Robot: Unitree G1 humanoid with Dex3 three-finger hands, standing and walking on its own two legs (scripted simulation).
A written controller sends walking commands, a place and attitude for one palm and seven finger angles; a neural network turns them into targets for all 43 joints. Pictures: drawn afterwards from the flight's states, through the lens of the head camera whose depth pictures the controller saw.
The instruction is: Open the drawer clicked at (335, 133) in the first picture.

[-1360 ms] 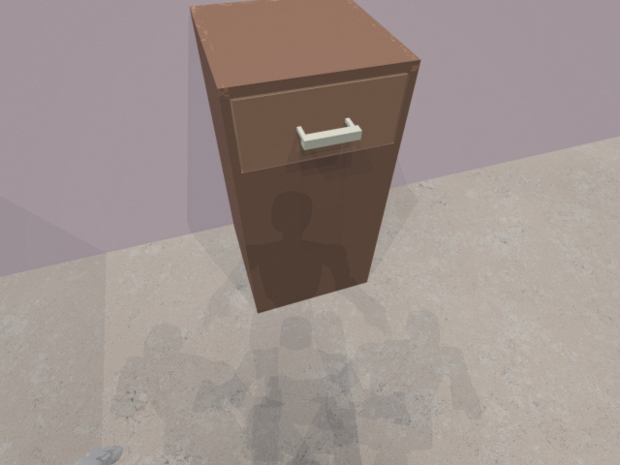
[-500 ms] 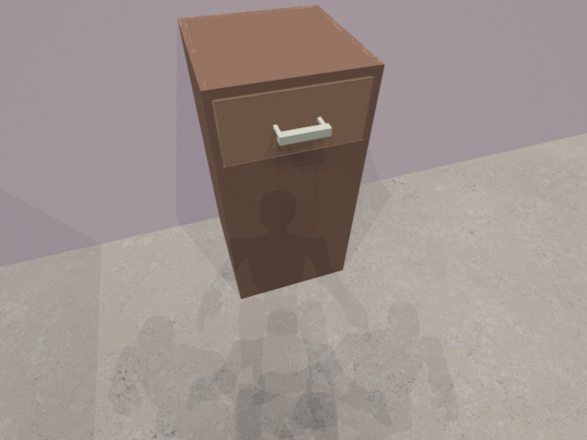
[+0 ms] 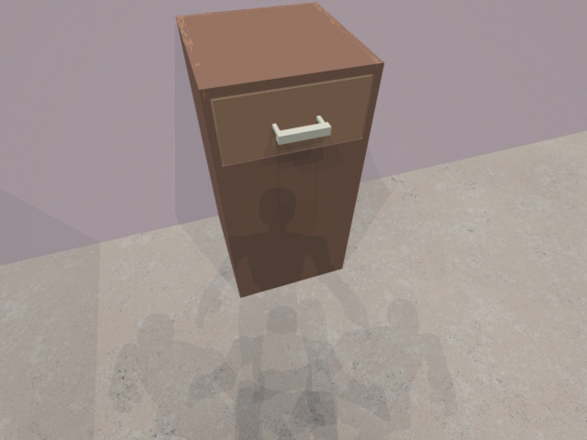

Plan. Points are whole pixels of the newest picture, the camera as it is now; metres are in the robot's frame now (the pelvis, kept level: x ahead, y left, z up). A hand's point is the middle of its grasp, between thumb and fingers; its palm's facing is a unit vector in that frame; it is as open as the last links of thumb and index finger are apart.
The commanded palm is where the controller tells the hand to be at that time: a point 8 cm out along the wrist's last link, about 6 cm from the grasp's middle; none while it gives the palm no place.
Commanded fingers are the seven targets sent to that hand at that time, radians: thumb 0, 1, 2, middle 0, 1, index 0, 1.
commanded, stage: look at it before walking up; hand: left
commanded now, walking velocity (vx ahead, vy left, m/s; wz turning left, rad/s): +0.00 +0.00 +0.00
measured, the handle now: (300, 128) +0.80 +0.03 -0.02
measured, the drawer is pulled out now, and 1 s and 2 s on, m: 0.00 0.00 0.00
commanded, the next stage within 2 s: walk to a spot facing it in 0.08 s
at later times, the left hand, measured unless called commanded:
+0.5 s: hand out of the picture +0.07 +0.21 -0.18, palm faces -0.10 -0.95 -0.28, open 7.4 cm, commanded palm none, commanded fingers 0.00 0.90 0.90 -0.20 -0.30 -0.20 -0.30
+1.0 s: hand out of the picture +0.08 +0.18 -0.16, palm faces -0.27 -0.93 -0.27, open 7.4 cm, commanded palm none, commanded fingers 0.00 0.90 0.90 -0.20 -0.30 -0.20 -0.30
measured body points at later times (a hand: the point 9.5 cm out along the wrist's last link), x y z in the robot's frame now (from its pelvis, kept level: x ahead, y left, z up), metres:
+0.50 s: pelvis -0.01 -0.01 -0.02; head +0.01 -0.02 +0.43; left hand +0.07 +0.26 -0.15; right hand +0.05 -0.28 -0.16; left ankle +0.00 +0.13 -0.75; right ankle -0.01 -0.11 -0.74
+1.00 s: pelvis -0.02 -0.01 +0.00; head +0.01 -0.03 +0.44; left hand +0.10 +0.23 -0.14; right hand +0.01 -0.29 -0.14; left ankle +0.00 +0.14 -0.71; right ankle -0.01 -0.10 -0.75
